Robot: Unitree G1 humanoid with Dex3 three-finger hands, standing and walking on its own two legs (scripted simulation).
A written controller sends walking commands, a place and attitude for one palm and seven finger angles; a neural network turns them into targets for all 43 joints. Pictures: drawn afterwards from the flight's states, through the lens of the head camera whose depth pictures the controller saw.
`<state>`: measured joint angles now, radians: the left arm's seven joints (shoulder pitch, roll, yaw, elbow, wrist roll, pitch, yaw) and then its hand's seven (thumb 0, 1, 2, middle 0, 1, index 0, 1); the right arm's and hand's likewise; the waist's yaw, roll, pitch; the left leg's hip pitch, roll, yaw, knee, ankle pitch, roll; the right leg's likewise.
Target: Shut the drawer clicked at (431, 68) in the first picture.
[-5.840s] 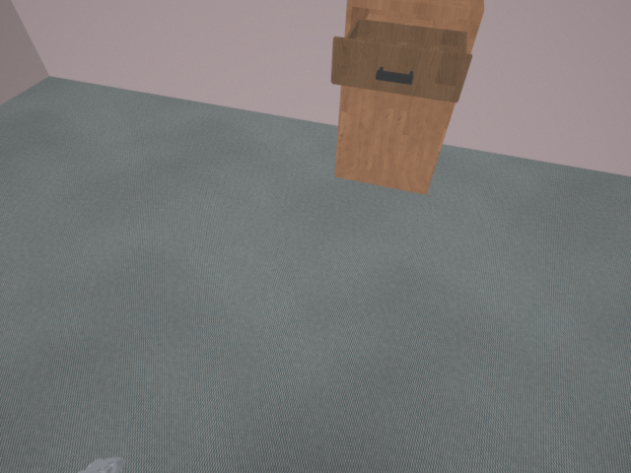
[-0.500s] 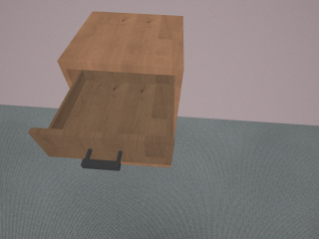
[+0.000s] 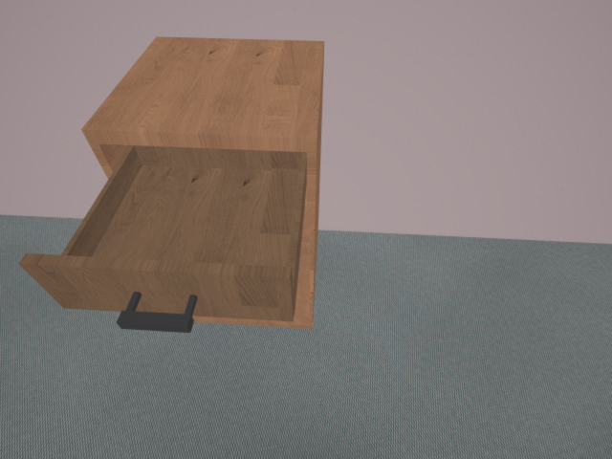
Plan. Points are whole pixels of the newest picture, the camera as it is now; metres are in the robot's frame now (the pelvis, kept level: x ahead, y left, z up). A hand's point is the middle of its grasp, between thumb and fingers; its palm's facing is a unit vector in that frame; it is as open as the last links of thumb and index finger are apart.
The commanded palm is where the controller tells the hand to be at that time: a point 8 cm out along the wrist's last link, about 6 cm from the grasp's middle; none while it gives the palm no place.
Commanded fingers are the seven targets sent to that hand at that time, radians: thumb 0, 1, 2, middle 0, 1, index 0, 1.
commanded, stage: come to a stop and stand still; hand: left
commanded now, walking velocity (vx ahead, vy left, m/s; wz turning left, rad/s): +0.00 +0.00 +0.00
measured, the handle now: (160, 310) +0.34 +0.26 -0.06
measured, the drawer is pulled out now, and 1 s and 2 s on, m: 0.30 0.30 0.30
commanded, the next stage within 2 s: look again from close up in 0.68 s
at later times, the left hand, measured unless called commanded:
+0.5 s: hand out of the picture +0.00 +0.18 -0.18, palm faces +0.07 -0.98 -0.17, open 7.4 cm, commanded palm none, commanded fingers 0.00 0.90 0.90 -0.20 -0.30 -0.20 -0.30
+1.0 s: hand out of the picture +0.03 +0.22 -0.18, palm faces +0.02 -0.98 -0.20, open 7.4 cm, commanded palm none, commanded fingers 0.00 0.90 0.90 -0.20 -0.30 -0.20 -0.30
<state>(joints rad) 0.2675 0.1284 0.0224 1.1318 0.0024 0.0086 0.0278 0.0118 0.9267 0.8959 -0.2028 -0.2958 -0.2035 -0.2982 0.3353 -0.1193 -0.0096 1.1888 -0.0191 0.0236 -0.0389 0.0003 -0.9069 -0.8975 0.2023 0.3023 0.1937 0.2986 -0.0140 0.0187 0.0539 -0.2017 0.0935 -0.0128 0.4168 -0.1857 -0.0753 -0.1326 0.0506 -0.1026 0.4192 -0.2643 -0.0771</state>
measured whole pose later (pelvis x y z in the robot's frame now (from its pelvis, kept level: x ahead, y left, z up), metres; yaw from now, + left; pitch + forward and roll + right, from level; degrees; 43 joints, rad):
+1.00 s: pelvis +0.02 +0.05 -0.01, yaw +0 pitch -1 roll -1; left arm 0.30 0.14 -0.01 1.06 0.01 -0.01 0.04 0.01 0.91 0.90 -0.20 -0.30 -0.20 -0.30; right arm 0.28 -0.17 0.00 1.06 -0.02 -0.01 -0.03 0.01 -0.92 -0.90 0.20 0.30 0.19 0.30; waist -0.01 0.02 0.03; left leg -0.26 0.03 0.03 0.59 -0.31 0.00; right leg -0.16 -0.02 -0.07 0.55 -0.36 0.00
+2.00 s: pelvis -0.04 +0.03 -0.09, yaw +1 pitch +11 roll -2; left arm 0.46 0.24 0.17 -0.04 -0.27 -0.46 -0.33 0.02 0.90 0.90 -0.63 -0.76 -0.63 -0.76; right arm 0.16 -0.21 0.00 0.55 0.03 -0.25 -0.08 0.01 -0.90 -0.90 0.20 0.30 0.20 0.30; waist 0.04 0.02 -0.13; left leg -0.91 0.06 -0.07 1.17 -0.46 -0.03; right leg -0.79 -0.01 -0.15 1.15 -0.55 -0.06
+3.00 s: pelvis +0.00 +0.05 -0.05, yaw +1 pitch +8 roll -2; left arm 0.64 0.22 0.09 -0.34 -0.22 -0.23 -0.19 0.02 0.90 0.90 -1.40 -1.59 -1.40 -1.59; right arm 0.26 -0.21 0.02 0.49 0.05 -0.17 -0.05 0.01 -0.90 -0.90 0.21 0.30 0.20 0.30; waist 0.00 0.04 -0.12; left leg -0.66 0.03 -0.01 0.96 -0.44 0.00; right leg -0.56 -0.03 -0.09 0.93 -0.50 0.00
